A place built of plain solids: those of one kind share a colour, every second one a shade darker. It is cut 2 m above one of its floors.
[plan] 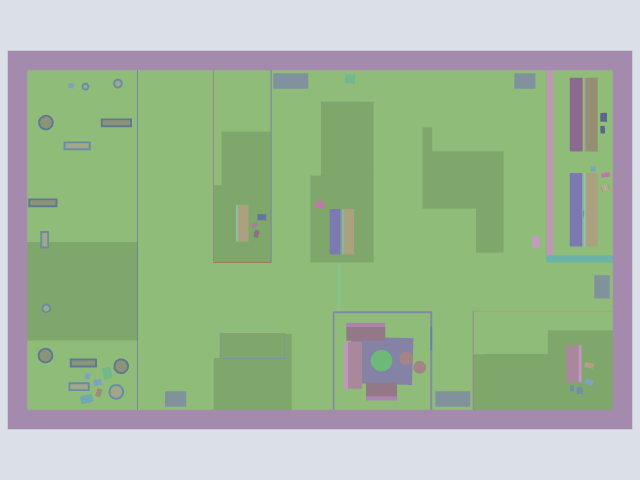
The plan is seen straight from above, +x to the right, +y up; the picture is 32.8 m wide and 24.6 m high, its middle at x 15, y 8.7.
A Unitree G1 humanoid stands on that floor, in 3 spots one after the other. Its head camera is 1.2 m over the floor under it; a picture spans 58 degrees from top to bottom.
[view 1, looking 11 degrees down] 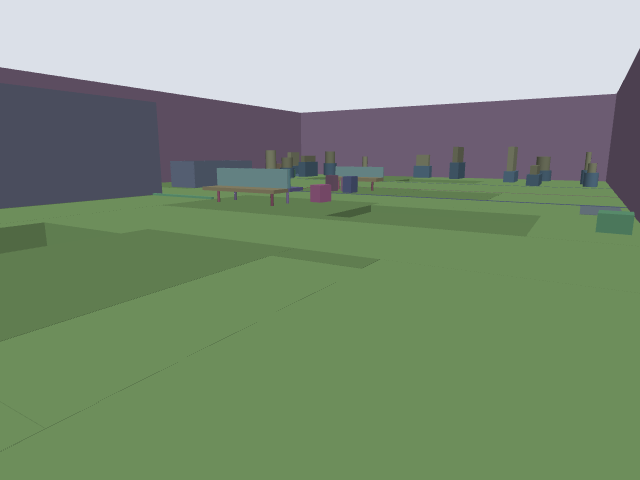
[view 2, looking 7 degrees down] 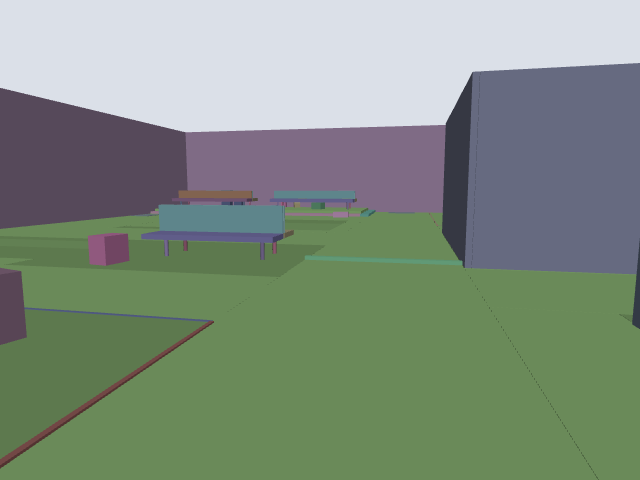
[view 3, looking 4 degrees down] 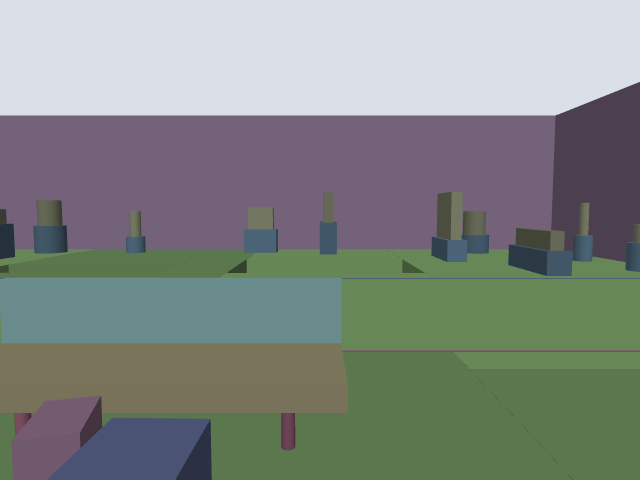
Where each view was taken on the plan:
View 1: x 24.88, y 16.43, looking -149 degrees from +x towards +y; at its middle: floor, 6.29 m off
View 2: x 9.04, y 5.83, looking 12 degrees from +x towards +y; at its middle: floor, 9.85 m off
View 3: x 13.13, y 10.38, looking -180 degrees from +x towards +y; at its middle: piece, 11.61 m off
